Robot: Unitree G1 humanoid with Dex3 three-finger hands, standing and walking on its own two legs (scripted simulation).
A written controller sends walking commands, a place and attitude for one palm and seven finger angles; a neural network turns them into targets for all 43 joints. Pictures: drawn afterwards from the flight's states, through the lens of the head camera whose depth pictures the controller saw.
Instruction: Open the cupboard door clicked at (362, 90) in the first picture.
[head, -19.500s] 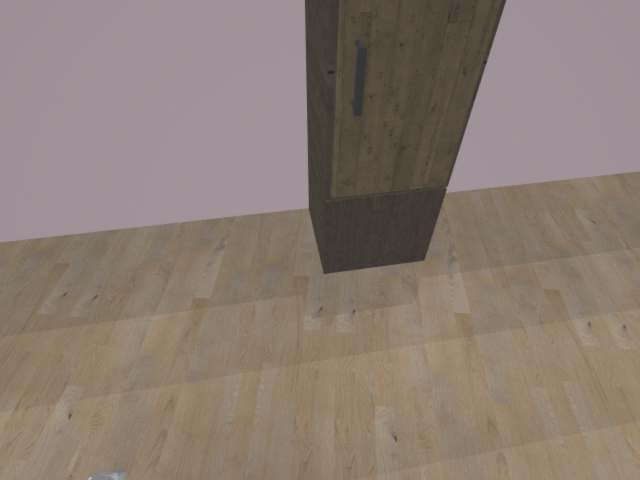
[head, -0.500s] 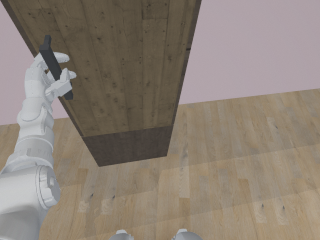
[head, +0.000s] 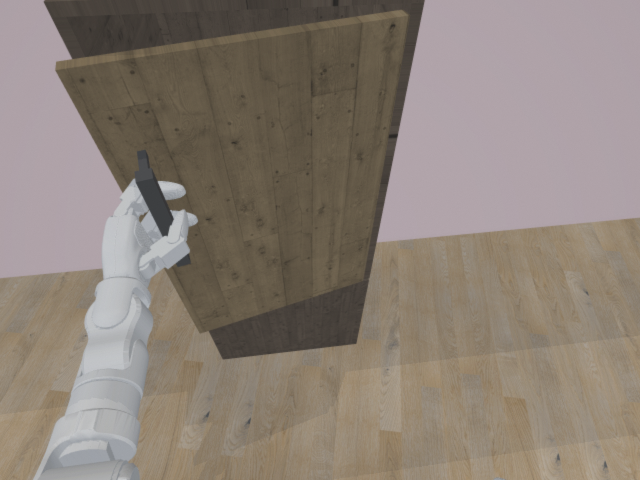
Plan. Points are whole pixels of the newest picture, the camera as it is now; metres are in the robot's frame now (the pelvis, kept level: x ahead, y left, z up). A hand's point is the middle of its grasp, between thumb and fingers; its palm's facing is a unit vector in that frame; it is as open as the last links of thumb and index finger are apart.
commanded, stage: pull the door open along its arc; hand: left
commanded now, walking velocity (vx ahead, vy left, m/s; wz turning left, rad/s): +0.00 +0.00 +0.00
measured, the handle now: (164, 212) +0.44 +0.21 +0.09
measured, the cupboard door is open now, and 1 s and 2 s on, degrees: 13 41 42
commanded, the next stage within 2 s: open thumb and fingers to let go in 0.44 s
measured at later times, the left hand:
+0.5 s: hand (272, 330) +0.26 +0.06 +0.10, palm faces +0.37 -0.93 -0.03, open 5.9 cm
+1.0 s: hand (266, 322) +0.28 +0.06 +0.09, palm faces +0.49 -0.87 +0.00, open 11.5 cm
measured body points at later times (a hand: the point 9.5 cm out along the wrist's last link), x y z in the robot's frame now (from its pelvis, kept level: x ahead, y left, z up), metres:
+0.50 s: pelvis +0.01 -0.03 +0.01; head -0.01 -0.06 +0.46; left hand +0.24 +0.10 +0.10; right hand +0.24 -0.21 -0.06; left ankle +0.00 +0.10 -0.71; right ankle -0.01 -0.11 -0.71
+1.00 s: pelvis -0.01 -0.05 +0.01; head -0.01 -0.08 +0.46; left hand +0.24 +0.11 +0.10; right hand +0.17 -0.26 -0.10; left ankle +0.00 +0.10 -0.71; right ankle -0.01 -0.11 -0.71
